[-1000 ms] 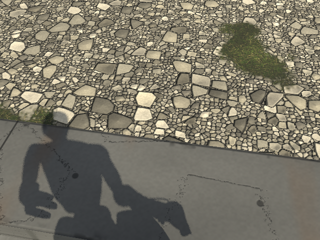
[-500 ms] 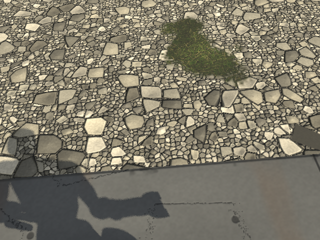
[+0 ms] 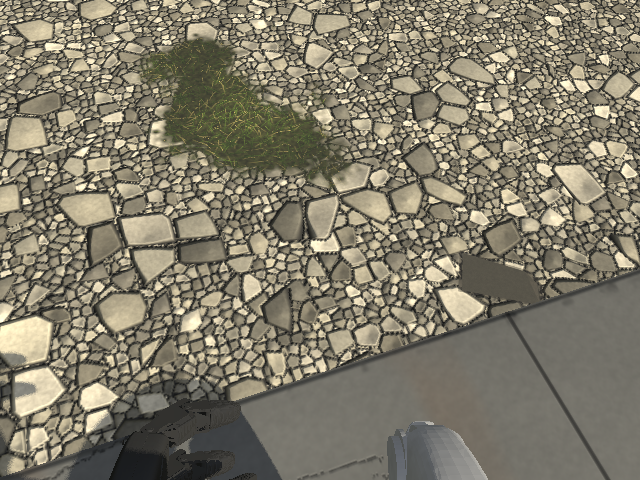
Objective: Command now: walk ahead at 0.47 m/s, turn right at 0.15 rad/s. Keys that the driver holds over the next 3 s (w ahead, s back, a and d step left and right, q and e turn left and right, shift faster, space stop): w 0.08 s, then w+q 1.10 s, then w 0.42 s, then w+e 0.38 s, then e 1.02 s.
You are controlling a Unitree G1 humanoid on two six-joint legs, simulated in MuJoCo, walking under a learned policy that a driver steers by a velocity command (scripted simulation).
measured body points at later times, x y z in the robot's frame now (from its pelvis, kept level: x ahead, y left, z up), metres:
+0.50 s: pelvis +0.27 -0.02 +0.12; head +0.28 -0.03 +0.57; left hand +0.21 +0.23 -0.01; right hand +0.51 -0.20 +0.03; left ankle +0.41 +0.16 -0.54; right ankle +0.19 -0.10 -0.62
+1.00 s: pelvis +0.55 +0.08 +0.13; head +0.58 +0.11 +0.57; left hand +0.65 +0.40 +0.05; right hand +0.73 -0.14 +0.02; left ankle +0.47 +0.13 -0.62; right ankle +0.78 -0.02 -0.56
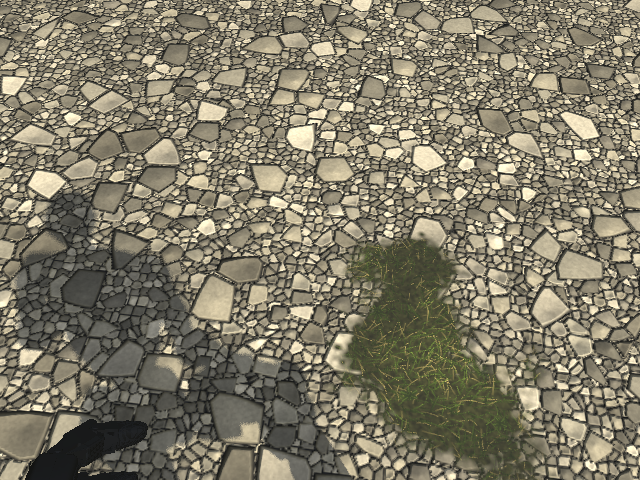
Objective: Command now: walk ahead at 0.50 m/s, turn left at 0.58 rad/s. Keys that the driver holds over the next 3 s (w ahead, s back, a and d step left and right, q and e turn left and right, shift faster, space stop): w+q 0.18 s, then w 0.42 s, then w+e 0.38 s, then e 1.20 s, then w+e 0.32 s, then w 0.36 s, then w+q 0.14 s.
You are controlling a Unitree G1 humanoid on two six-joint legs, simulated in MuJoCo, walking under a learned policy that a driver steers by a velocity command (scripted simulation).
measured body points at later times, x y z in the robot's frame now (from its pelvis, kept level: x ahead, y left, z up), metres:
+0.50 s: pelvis +0.27 -0.03 +0.00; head +0.29 -0.03 +0.45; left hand +0.22 +0.24 -0.12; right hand +0.53 -0.22 -0.08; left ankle +0.37 +0.15 -0.70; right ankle +0.24 -0.15 -0.74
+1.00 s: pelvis +0.50 +0.06 +0.00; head +0.52 +0.07 +0.45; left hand +0.65 +0.34 -0.11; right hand +0.56 -0.21 -0.12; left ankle +0.42 +0.15 -0.74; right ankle +0.68 -0.09 -0.68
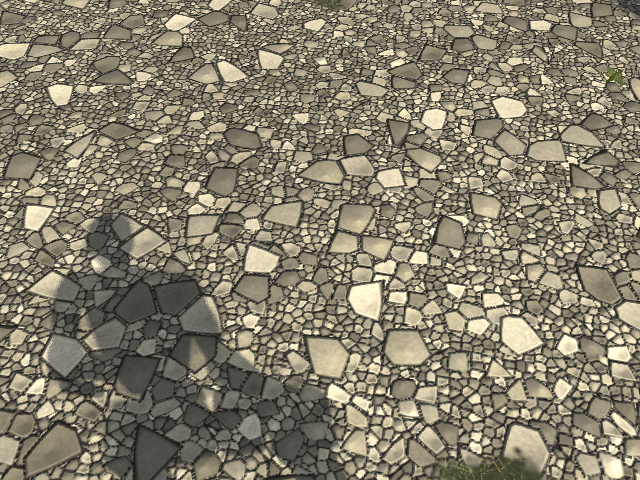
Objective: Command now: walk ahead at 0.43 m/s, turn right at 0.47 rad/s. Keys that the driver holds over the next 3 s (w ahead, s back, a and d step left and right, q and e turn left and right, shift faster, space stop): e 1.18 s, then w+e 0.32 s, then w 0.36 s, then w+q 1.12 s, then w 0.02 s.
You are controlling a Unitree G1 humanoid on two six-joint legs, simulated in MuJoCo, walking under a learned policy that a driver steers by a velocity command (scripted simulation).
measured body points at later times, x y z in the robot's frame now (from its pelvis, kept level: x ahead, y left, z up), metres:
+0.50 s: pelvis +0.16 -0.04 -0.01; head +0.21 -0.06 +0.44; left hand +0.38 +0.20 -0.10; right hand +0.26 -0.35 -0.11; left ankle +0.28 +0.13 -0.69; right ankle +0.22 -0.12 -0.74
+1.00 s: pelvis +0.19 +0.00 +0.00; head +0.23 -0.02 +0.44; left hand +0.48 +0.13 -0.10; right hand +0.15 -0.32 -0.10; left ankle +0.28 +0.10 -0.74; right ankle +0.11 -0.11 -0.71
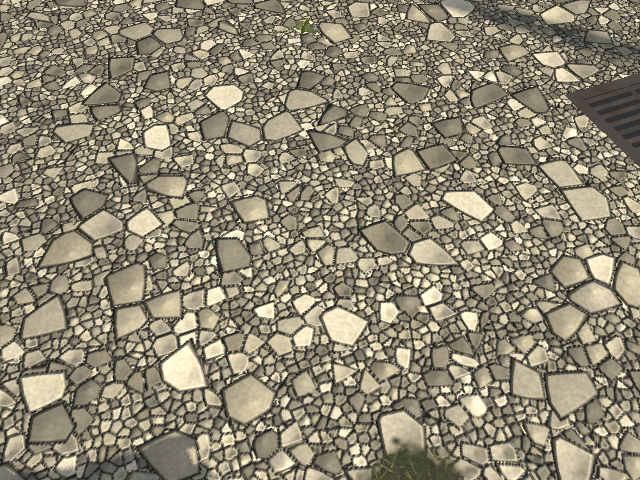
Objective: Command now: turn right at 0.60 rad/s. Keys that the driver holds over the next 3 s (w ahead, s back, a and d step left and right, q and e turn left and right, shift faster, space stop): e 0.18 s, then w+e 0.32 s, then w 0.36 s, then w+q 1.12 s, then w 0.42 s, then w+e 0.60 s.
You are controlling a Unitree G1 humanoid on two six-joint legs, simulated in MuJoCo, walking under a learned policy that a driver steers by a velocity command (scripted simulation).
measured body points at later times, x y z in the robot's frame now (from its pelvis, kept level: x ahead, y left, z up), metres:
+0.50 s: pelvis +0.04 -0.02 +0.00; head +0.05 -0.03 +0.45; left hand +0.22 +0.22 -0.09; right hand +0.14 -0.34 -0.08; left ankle +0.11 +0.09 -0.73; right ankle -0.01 -0.13 -0.74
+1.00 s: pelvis +0.23 -0.13 -0.02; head +0.26 -0.15 +0.43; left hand +0.55 -0.03 -0.08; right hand +0.08 -0.37 -0.15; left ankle +0.12 +0.08 -0.72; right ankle +0.28 -0.27 -0.74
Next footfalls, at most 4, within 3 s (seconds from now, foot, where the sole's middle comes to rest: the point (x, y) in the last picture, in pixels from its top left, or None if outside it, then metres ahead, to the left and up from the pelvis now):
0.08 right None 0.03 -0.13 -0.78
0.52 left None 0.15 0.07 -0.78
0.96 right None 0.31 -0.29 -0.78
1.50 left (386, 378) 0.67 -0.14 -0.78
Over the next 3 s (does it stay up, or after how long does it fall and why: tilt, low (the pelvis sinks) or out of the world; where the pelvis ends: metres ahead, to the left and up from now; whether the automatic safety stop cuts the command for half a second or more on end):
stays up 1.29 -0.10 -0.02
